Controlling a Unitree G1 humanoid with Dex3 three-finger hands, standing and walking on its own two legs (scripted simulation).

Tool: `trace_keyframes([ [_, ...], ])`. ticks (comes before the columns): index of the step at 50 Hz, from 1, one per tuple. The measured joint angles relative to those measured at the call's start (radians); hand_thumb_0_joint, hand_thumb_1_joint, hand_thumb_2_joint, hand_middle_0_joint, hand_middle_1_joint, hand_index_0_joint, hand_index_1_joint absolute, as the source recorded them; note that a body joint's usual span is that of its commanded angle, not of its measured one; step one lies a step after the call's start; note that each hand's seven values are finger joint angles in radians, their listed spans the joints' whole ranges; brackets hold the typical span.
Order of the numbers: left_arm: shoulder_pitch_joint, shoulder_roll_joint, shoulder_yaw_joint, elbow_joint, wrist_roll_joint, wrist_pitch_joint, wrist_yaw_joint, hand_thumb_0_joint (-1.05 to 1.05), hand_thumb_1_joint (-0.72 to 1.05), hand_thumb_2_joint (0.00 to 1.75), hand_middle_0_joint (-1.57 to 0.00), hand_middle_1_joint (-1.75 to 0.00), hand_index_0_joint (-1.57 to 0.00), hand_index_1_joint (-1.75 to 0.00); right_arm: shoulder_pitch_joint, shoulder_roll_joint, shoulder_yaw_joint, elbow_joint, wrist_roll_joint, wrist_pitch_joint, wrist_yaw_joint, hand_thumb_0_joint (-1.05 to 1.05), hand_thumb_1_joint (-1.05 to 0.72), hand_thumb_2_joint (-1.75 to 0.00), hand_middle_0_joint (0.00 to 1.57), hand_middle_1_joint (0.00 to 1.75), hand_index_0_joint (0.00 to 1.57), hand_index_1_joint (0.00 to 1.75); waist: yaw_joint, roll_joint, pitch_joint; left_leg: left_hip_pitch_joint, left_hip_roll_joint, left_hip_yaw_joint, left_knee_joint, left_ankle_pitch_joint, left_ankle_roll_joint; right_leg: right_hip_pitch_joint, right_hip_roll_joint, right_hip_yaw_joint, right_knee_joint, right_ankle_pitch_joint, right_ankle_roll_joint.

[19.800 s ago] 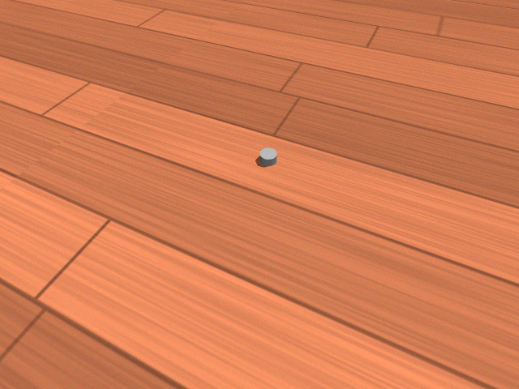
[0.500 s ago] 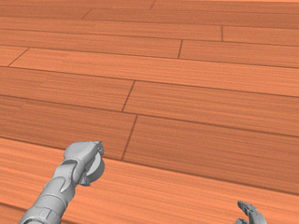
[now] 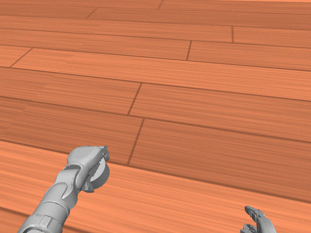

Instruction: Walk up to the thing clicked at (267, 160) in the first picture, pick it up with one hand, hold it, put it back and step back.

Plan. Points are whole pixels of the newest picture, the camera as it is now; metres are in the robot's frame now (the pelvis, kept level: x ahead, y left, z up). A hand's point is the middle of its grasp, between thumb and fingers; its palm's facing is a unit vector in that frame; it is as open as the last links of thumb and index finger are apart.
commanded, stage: hold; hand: left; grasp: from above
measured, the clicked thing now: (92, 171) +0.30 +0.23 -0.07
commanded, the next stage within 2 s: crouch in 0.20 s
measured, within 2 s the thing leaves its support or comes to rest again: neither
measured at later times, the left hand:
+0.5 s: hand (90, 172) +0.29 +0.23 -0.05, palm faces -0.45 -0.06 -0.89, open 11.5 cm
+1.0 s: hand (105, 180) +0.35 +0.24 -0.25, palm faces -0.41 +0.02 -0.91, open 11.4 cm
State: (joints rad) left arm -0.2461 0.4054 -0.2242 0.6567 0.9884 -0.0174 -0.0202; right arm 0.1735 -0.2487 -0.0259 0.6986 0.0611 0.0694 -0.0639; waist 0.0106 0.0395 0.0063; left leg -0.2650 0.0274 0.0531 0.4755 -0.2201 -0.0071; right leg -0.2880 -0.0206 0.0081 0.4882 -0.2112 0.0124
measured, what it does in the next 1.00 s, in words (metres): lowers itself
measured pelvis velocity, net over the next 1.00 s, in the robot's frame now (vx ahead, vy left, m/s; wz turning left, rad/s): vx -0.03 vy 0.01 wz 0.01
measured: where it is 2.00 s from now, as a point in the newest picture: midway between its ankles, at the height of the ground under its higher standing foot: outside the picture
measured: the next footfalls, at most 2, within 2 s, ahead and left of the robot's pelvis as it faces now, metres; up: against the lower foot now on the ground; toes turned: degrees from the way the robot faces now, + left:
none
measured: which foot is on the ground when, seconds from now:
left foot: down 0.00-1.00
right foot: down 0.00-1.00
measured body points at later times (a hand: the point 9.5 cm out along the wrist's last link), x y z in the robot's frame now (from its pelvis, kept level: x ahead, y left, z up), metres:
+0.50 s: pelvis +0.01 +0.00 +0.00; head +0.02 -0.02 +0.45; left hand +0.31 +0.23 +0.00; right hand +0.15 -0.25 -0.12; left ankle +0.02 +0.12 -0.74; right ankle +0.03 -0.13 -0.74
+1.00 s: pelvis -0.03 +0.01 -0.13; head +0.10 +0.02 +0.30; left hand +0.36 +0.24 -0.20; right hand +0.03 -0.29 -0.25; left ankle +0.02 +0.12 -0.74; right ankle +0.03 -0.13 -0.74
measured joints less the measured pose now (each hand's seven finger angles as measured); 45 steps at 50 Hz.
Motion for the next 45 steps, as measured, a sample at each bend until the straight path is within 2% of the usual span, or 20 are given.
trace_keyframes([
  [6,-0.008,-0.006,0.004,0.005,0.004,0.017,0.019,0.00,-0.22,0.74,-0.39,-0.86,-0.47,-0.85,0.003,0.000,-0.005,0.014,0.002,0.000,0.001,0.01,-0.91,-0.90,0.20,0.29,0.21,0.29,0.003,0.004,-0.009,0.004,0.001,0.000,-0.001,-0.003,0.000,0.005,0.001,0.000,-0.004,-0.001,0.001],
  [16,0.006,-0.006,0.004,-0.005,-0.002,0.010,-0.008,0.00,-0.21,0.73,-0.39,-0.86,-0.48,-0.84,0.003,0.002,-0.005,-0.002,0.004,0.003,0.002,0.01,-0.91,-0.90,0.20,0.29,0.21,0.29,-0.003,0.002,-0.007,0.009,0.000,0.001,-0.007,-0.004,0.001,0.009,0.001,0.001,-0.009,-0.002,0.001],
  [21,0.010,-0.009,0.007,0.002,0.009,0.001,0.016,0.00,-0.21,0.73,-0.39,-0.86,-0.47,-0.85,-0.001,0.001,-0.005,0.000,0.002,0.005,0.001,0.01,-0.91,-0.90,0.20,0.29,0.21,0.30,-0.002,0.000,-0.003,0.004,0.000,0.000,-0.004,-0.006,0.001,0.005,0.000,0.000,-0.006,-0.005,0.001],
  [25,-0.001,-0.016,0.014,0.044,0.022,-0.001,0.058,0.00,-0.22,0.75,-0.38,-0.87,-0.46,-0.86,-0.003,0.004,-0.009,0.006,-0.001,0.005,0.006,0.01,-0.90,-0.90,0.20,0.29,0.21,0.30,-0.006,-0.005,-0.004,-0.011,-0.001,-0.005,0.007,-0.010,0.000,-0.008,-0.001,-0.004,0.004,-0.010,0.000],
  [33,-0.066,-0.032,0.018,0.217,0.066,-0.016,0.181,0.00,-0.23,0.78,-0.38,-0.88,-0.46,-0.87,-0.001,0.005,-0.018,0.024,-0.020,0.005,0.024,0.01,-0.90,-0.90,0.20,0.29,0.21,0.30,-0.030,-0.032,-0.013,-0.130,-0.001,-0.019,0.098,-0.039,-0.001,-0.118,-0.003,-0.016,0.088,-0.040,0.000],
  [38,-0.144,-0.034,0.035,0.351,0.117,-0.044,0.262,0.00,-0.23,0.77,-0.38,-0.88,-0.46,-0.87,0.020,-0.007,-0.032,0.034,-0.040,-0.011,0.042,0.01,-0.90,-0.90,0.20,0.29,0.21,0.30,-0.052,-0.047,-0.055,-0.339,0.006,-0.030,0.283,-0.107,-0.002,-0.318,0.000,-0.021,0.256,-0.100,-0.001],
  [41,-0.196,-0.030,0.059,0.415,0.156,-0.059,0.318,0.00,-0.23,0.76,-0.38,-0.87,-0.47,-0.87,0.041,-0.018,-0.044,0.030,-0.054,-0.023,0.048,0.01,-0.90,-0.90,0.20,0.29,0.21,0.30,-0.068,-0.047,-0.089,-0.505,0.011,-0.038,0.436,-0.164,-0.001,-0.479,0.002,-0.024,0.400,-0.153,0.003],
  [45,-0.265,-0.015,0.094,0.477,0.185,-0.063,0.381,-0.01,-0.21,0.74,-0.38,-0.87,-0.47,-0.86,0.061,-0.030,-0.056,0.033,-0.069,-0.038,0.046,0.01,-0.90,-0.90,0.20,0.29,0.21,0.29,-0.094,-0.037,-0.132,-0.730,0.016,-0.046,0.641,-0.237,0.003,-0.699,0.004,-0.025,0.595,-0.221,0.007],
])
